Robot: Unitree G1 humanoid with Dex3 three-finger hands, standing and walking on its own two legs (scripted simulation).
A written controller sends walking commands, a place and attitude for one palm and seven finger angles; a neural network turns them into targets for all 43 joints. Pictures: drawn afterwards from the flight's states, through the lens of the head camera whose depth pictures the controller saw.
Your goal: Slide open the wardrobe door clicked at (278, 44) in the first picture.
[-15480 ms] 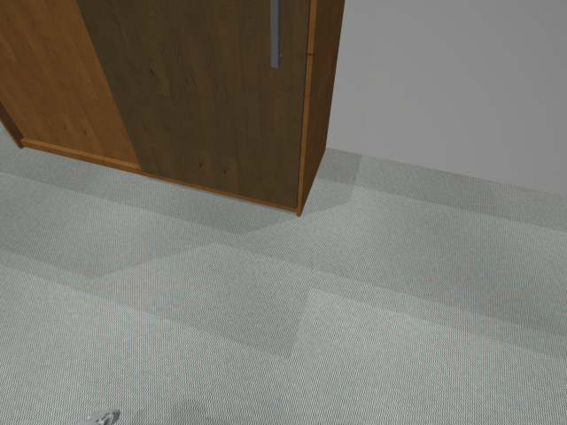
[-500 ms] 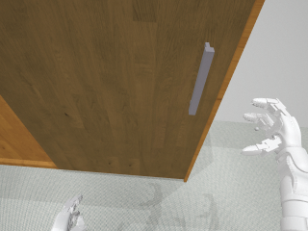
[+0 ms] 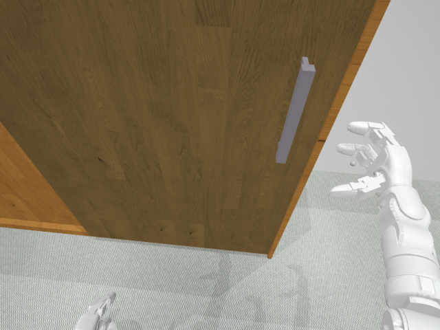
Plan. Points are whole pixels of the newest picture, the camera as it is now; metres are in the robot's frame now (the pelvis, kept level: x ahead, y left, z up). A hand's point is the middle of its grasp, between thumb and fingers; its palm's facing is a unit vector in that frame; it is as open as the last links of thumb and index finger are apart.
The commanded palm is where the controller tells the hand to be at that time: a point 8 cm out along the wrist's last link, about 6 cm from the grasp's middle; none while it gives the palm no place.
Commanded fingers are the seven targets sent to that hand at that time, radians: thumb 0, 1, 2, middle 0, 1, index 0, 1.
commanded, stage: move the hooked fingers beside the handle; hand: right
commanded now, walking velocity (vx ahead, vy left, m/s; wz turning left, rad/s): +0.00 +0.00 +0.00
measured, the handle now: (291, 115) +0.53 -0.11 +0.11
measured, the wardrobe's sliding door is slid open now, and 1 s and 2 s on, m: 0.00 0.00 0.00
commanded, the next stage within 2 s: feel for the door with the fingertips in 1.30 s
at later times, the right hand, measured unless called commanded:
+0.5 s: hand (328, 138) +0.46 -0.17 +0.12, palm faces +0.01 +1.00 +0.02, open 14.0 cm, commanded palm +0.43 -0.22 +0.12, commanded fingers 0.00 0.50 -0.30 0.30 1.20 0.30 1.20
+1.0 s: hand (331, 141) +0.46 -0.18 +0.11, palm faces +0.03 +1.00 +0.02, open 14.0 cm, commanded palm +0.44 -0.22 +0.11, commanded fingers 0.00 0.50 -0.30 0.30 1.20 0.30 1.20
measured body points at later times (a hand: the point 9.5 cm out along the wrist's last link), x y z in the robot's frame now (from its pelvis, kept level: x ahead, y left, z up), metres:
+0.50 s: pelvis -0.01 -0.01 -0.01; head +0.04 -0.01 +0.44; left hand +0.04 +0.26 -0.13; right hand +0.45 -0.22 +0.12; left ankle +0.01 +0.11 -0.73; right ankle -0.01 -0.12 -0.73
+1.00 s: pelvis -0.01 +0.00 -0.01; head +0.05 -0.01 +0.44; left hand +0.03 +0.26 -0.13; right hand +0.45 -0.23 +0.11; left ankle +0.01 +0.11 -0.73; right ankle -0.01 -0.12 -0.73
